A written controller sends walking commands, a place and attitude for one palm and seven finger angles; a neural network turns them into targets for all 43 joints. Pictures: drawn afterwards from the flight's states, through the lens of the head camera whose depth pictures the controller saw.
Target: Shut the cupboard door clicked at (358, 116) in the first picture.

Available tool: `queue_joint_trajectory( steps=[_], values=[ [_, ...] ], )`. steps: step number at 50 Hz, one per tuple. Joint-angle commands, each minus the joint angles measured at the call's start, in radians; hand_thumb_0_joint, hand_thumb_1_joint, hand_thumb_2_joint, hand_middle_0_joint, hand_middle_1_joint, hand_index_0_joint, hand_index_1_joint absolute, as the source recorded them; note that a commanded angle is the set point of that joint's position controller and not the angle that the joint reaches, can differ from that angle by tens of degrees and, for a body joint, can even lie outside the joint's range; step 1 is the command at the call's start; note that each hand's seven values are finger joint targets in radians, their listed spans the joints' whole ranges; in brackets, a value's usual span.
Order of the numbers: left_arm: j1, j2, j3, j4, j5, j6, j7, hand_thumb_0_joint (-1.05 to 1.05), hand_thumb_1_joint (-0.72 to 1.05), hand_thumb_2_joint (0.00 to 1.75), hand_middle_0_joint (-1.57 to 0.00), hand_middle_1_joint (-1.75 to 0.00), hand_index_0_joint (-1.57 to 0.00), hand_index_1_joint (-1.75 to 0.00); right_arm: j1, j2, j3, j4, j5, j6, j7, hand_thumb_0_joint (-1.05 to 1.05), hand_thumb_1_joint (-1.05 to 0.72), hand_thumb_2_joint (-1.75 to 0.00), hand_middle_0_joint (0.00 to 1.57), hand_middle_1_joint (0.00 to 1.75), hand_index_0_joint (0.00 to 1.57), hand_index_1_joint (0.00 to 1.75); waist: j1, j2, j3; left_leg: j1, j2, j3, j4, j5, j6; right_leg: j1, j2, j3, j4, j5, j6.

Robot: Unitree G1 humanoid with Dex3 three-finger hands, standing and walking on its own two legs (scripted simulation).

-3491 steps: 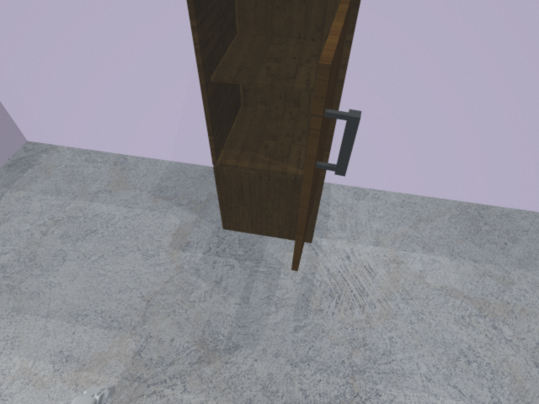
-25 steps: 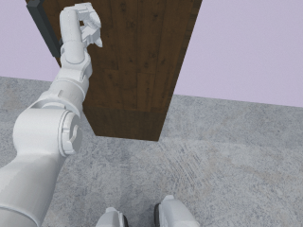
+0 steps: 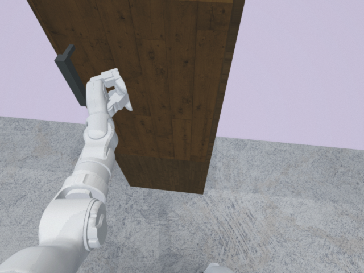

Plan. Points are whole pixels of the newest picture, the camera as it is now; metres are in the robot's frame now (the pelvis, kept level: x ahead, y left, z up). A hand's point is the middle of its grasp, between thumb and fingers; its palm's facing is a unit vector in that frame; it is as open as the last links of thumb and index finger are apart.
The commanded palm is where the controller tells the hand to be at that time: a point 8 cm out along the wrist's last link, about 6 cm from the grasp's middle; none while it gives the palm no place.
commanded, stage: pull the fist back off the door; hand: left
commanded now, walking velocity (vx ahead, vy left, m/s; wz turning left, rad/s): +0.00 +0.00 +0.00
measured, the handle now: (78, 77) +0.55 +0.21 +0.11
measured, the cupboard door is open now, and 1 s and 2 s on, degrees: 0 0 0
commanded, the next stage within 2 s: draw the hand back to the body in 0.04 s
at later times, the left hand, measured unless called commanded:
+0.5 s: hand (95, 120) +0.39 +0.14 +0.14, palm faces +0.12 -0.99 -0.04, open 3.1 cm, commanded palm +0.35 +0.18 +0.14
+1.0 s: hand (9, 190) +0.25 +0.23 +0.17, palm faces +0.30 -0.92 -0.26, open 3.6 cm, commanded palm +0.21 +0.27 +0.18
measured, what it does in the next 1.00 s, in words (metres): stands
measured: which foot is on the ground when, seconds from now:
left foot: down 0.00-1.00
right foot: down 0.00-1.00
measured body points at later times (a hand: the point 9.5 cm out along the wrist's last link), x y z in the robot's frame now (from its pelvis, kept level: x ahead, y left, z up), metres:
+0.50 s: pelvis +0.01 -0.01 +0.02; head +0.02 -0.03 +0.47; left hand +0.38 +0.19 +0.14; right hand +0.13 -0.25 -0.10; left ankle -0.01 +0.11 -0.71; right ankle +0.02 -0.10 -0.71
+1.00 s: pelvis -0.01 +0.02 +0.03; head -0.03 -0.01 +0.48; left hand +0.23 +0.28 +0.18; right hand +0.18 -0.19 -0.06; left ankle -0.01 +0.11 -0.71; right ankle +0.02 -0.10 -0.71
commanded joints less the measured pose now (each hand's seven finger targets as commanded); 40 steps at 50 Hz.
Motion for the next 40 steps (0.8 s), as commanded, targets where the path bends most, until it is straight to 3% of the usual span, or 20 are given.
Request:
queue_joint_trajectory(
  steps=[1,3,6,8,10,13,14,15,18,19,22,24,27,30,33,34,35,36,38,40],
  values=[
    [-0.461,0.103,-0.072,-0.346,-0.020,-0.060,-0.020,0.00,0.90,0.90,-1.30,-1.50,-1.30,-1.50,0.063,-0.119,-0.052,-0.068,0.016,-0.025,-0.011,0.00,-0.90,-0.90,0.20,0.30,0.20,0.30,-0.004,-0.045,-0.450,0.262,-0.048,-0.045,-0.049,0.402,0.022,0.298,0.025,0.036,-0.070,0.499,0.030],
    [-0.430,0.081,-0.092,-0.294,-0.023,-0.018,-0.032,0.00,0.90,0.90,-1.30,-1.50,-1.30,-1.50,0.053,-0.119,-0.050,-0.060,0.022,-0.018,-0.015,0.00,-0.90,-0.90,0.20,0.30,0.20,0.30,-0.011,-0.100,-0.378,0.226,-0.050,-0.044,-0.068,0.354,0.022,0.297,0.021,0.034,-0.086,0.481,0.034],
    [-0.399,0.048,-0.112,-0.258,-0.030,0.033,-0.037,0.00,0.90,0.90,-1.30,-1.50,-1.30,-1.50,0.025,-0.112,-0.042,-0.063,0.032,-0.012,-0.020,0.00,-0.90,-0.90,0.20,0.30,0.20,0.30,0.001,-0.080,-0.325,0.232,-0.056,-0.043,-0.081,0.347,0.019,0.287,0.014,0.033,-0.100,0.471,0.030],
    [-0.388,0.017,-0.125,-0.260,-0.038,0.047,-0.035,0.00,0.90,0.90,-1.30,-1.50,-1.30,-1.50,0.010,-0.105,-0.039,-0.068,0.034,-0.011,-0.020,0.00,-0.90,-0.90,0.20,0.30,0.20,0.30,0.012,-0.081,-0.331,0.244,-0.057,-0.049,-0.084,0.352,0.015,0.288,0.013,0.028,-0.099,0.462,0.025],
    [-0.300,0.070,-0.063,-0.288,-0.050,0.047,-0.032,0.00,0.90,0.90,-1.30,-1.50,-1.30,-1.50,-0.010,-0.107,-0.035,-0.086,0.036,-0.011,-0.023,0.00,-0.90,-0.90,0.20,0.30,0.20,0.30,0.047,-0.098,-0.349,0.246,-0.060,-0.044,-0.092,0.371,0.016,0.335,0.008,0.032,-0.098,0.488,0.023],
    [-0.212,0.110,-0.027,-0.423,-0.051,0.026,-0.031,0.00,0.90,0.90,-1.30,-1.50,-1.30,-1.50,-0.052,-0.096,-0.027,-0.126,0.035,-0.014,-0.024,0.00,-0.90,-0.90,0.20,0.30,0.20,0.30,0.092,-0.113,-0.411,0.252,-0.065,-0.031,-0.109,0.399,0.020,0.436,0.000,0.044,-0.090,0.556,0.024],
    [-0.167,0.148,0.001,-0.470,-0.047,0.017,-0.030,0.00,0.90,0.90,-1.30,-1.50,-1.30,-1.50,-0.057,-0.097,-0.028,-0.138,0.035,-0.014,-0.028,0.00,-0.90,-0.90,0.20,0.30,0.20,0.30,0.112,-0.123,-0.433,0.255,-0.066,-0.028,-0.113,0.427,0.021,0.478,-0.003,0.045,-0.083,0.587,0.022],
    [-0.126,0.145,-0.005,-0.516,-0.043,0.015,-0.035,0.00,0.90,0.90,-1.30,-1.50,-1.30,-1.50,-0.078,-0.087,-0.025,-0.150,0.038,-0.015,-0.027,0.00,-0.90,-0.90,0.20,0.30,0.20,0.30,0.121,-0.104,-0.430,0.261,-0.064,-0.022,-0.121,0.435,0.022,0.490,-0.006,0.050,-0.084,0.611,0.023],
    [-0.077,0.147,-0.029,-0.607,-0.038,0.037,-0.059,0.00,0.90,0.90,-1.30,-1.50,-1.30,-1.50,-0.121,-0.083,-0.018,-0.167,0.047,-0.014,-0.032,0.00,-0.90,-0.90,0.20,0.30,0.20,0.30,0.118,-0.134,-0.357,0.262,-0.062,-0.015,-0.144,0.384,0.026,0.497,-0.012,0.056,-0.117,0.590,0.033],
    [-0.043,0.173,-0.015,-0.628,-0.041,0.050,-0.067,0.00,0.90,0.90,-1.30,-1.50,-1.30,-1.50,-0.133,-0.088,-0.020,-0.172,0.052,-0.009,-0.040,0.00,-0.90,-0.90,0.20,0.30,0.20,0.30,0.125,-0.140,-0.346,0.266,-0.060,-0.014,-0.154,0.371,0.027,0.509,-0.014,0.058,-0.130,0.561,0.033],
    [-0.023,0.146,-0.053,-0.703,-0.078,0.108,-0.114,0.00,0.90,0.90,-1.30,-1.50,-1.30,-1.50,-0.195,-0.084,-0.009,-0.183,0.069,-0.012,-0.059,0.00,-0.90,-0.90,0.20,0.30,0.20,0.30,0.116,-0.107,-0.275,0.301,-0.060,-0.014,-0.185,0.287,0.029,0.477,-0.014,0.065,-0.187,0.447,0.037],
    [-0.009,0.111,-0.093,-0.787,-0.103,0.137,-0.146,0.00,0.90,0.90,-1.30,-1.50,-1.30,-1.50,-0.219,-0.082,-0.007,-0.190,0.077,-0.021,-0.073,0.00,-0.90,-0.90,0.20,0.30,0.20,0.30,0.110,-0.062,-0.275,0.349,-0.062,-0.014,-0.191,0.289,0.032,0.479,-0.013,0.064,-0.208,0.424,0.035],
    [0.065,0.082,-0.121,-0.822,-0.137,0.190,-0.187,0.00,0.90,0.90,-1.30,-1.50,-1.30,-1.50,-0.248,-0.081,0.007,-0.187,0.085,-0.037,-0.088,0.00,-0.90,-0.90,0.20,0.30,0.20,0.30,0.114,-0.076,-0.221,0.367,-0.062,-0.034,-0.219,0.250,0.030,0.457,-0.009,0.047,-0.235,0.343,0.029],
    [0.193,0.100,-0.096,-0.859,-0.156,0.236,-0.204,0.00,0.90,0.90,-1.24,-1.44,-1.24,-1.44,-0.277,-0.083,0.014,-0.195,0.089,-0.051,-0.097,0.00,-0.90,-0.90,0.20,0.30,0.20,0.30,0.134,-0.099,-0.180,0.374,-0.062,-0.041,-0.240,0.220,0.030,0.453,-0.012,0.041,-0.257,0.281,0.031],
    [0.269,0.154,-0.045,-0.915,-0.163,0.282,-0.212,0.00,0.90,0.90,-1.16,-1.35,-1.16,-1.35,-0.312,-0.083,0.026,-0.205,0.089,-0.058,-0.102,0.00,-0.90,-0.90,0.20,0.30,0.20,0.30,0.154,-0.119,-0.146,0.364,-0.066,-0.045,-0.263,0.185,0.028,0.467,-0.018,0.047,-0.281,0.210,0.030],
    [0.355,0.242,-0.070,-0.987,-0.067,0.247,-0.148,0.00,0.90,0.90,-1.13,-1.32,-1.13,-1.32,-0.311,-0.071,0.022,-0.196,0.073,-0.045,-0.106,0.00,-0.90,-0.90,0.20,0.30,0.20,0.30,0.147,-0.107,-0.097,0.371,-0.053,-0.044,-0.306,0.182,0.028,0.478,-0.049,0.082,-0.325,0.174,0.038],
    [0.388,0.198,-0.087,-1.003,-0.058,0.236,-0.119,0.00,0.90,0.90,-1.11,-1.29,-1.11,-1.29,-0.336,-0.056,0.032,-0.201,0.071,-0.040,-0.108,0.00,-0.90,-0.90,0.20,0.30,0.20,0.30,0.146,-0.110,-0.059,0.369,-0.056,-0.048,-0.323,0.166,0.028,0.482,-0.045,0.075,-0.343,0.131,0.038],
    [0.425,0.208,-0.071,-1.018,-0.058,0.237,-0.104,0.00,0.90,0.90,-1.08,-1.26,-1.08,-1.26,-0.343,-0.060,0.030,-0.201,0.070,-0.038,-0.110,0.00,-0.90,-0.90,0.20,0.30,0.20,0.30,0.146,-0.116,-0.042,0.374,-0.053,-0.051,-0.329,0.157,0.028,0.484,-0.044,0.071,-0.350,0.109,0.037],
    [0.435,0.228,-0.065,-1.097,-0.039,0.231,-0.082,0.00,0.90,0.90,-1.02,-1.20,-1.02,-1.20,-0.355,-0.058,0.036,-0.201,0.066,-0.031,-0.112,0.00,-0.90,-0.90,0.20,0.30,0.20,0.30,0.147,-0.039,-0.046,0.416,-0.049,-0.054,-0.358,0.164,0.024,0.502,-0.036,0.059,-0.366,0.100,0.027],
    [0.455,0.253,-0.047,-1.170,-0.028,0.224,-0.064,0.00,0.90,0.90,-0.97,-1.14,-0.97,-1.14,-0.360,-0.057,0.039,-0.205,0.058,-0.032,-0.116,0.00,-0.90,-0.90,0.20,0.30,0.20,0.30,0.150,-0.018,-0.060,0.449,-0.046,-0.062,-0.383,0.179,0.024,0.525,-0.030,0.048,-0.376,0.115,0.023]
  ],
)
